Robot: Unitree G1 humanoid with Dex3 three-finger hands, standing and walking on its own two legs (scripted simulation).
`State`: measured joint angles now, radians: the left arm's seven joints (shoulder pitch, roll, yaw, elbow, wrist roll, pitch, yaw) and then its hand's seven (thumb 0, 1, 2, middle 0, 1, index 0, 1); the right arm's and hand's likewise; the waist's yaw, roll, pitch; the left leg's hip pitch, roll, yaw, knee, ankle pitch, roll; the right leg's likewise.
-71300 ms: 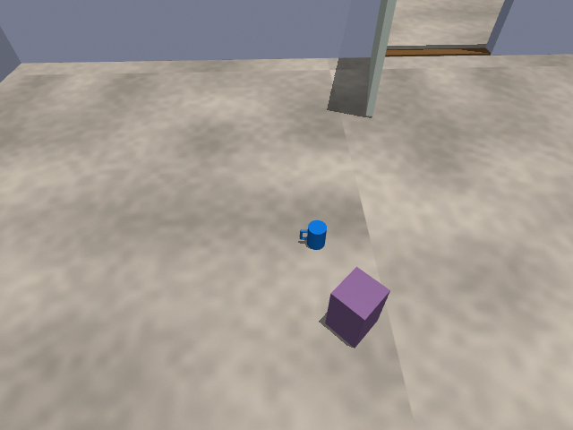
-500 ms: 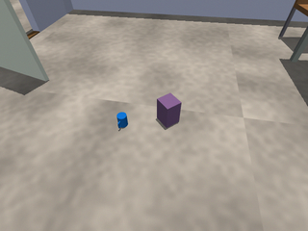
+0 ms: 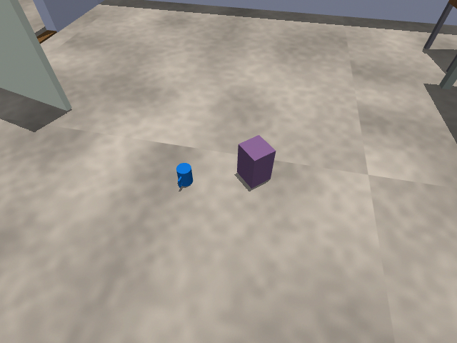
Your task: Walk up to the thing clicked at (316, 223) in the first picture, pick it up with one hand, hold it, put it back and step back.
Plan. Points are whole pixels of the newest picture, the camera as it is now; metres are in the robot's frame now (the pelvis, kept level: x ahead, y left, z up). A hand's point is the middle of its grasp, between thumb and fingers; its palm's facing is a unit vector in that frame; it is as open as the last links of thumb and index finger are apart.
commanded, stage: step back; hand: left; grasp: from above
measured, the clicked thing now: (183, 176) +1.06 +0.27 -0.71
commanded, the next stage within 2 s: stand in 0.12 s
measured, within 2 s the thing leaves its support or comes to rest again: neither
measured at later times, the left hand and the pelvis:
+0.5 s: hand out of the picture +0.08 +0.24 -0.14, palm faces -0.02 -0.94 -0.33, open 7.4 cm; pelvis -0.01 -0.01 +0.01, yaw +0 degrees
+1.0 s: hand out of the picture +0.05 +0.24 -0.14, palm faces -0.01 -0.94 -0.35, open 7.4 cm; pelvis -0.01 -0.01 +0.01, yaw +1 degrees
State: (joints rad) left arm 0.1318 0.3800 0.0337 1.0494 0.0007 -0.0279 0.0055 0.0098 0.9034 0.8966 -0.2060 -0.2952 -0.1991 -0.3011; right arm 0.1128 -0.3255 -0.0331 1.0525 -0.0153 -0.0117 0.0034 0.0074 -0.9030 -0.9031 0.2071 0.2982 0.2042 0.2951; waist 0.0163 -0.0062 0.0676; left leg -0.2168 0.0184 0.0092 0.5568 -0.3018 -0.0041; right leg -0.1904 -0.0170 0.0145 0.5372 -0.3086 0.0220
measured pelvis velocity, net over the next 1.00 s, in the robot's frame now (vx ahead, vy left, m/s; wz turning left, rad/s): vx -0.01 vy -0.01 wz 0.01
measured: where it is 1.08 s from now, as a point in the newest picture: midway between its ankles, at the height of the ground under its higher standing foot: outside the picture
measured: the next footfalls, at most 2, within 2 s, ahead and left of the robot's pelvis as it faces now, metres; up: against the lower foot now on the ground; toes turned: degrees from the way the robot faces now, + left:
none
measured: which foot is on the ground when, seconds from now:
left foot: down 0.00-1.00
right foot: down 0.00-1.00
